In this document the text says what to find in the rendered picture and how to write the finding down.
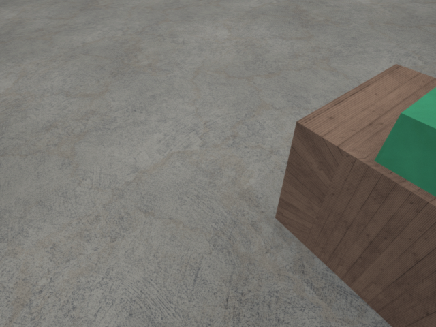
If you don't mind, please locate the carton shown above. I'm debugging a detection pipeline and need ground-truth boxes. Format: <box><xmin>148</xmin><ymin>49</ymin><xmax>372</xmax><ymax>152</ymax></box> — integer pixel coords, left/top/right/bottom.
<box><xmin>374</xmin><ymin>87</ymin><xmax>436</xmax><ymax>197</ymax></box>

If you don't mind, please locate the pedestal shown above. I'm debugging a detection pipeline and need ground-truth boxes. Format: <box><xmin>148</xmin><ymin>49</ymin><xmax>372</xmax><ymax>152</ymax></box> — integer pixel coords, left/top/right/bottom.
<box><xmin>275</xmin><ymin>64</ymin><xmax>436</xmax><ymax>327</ymax></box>

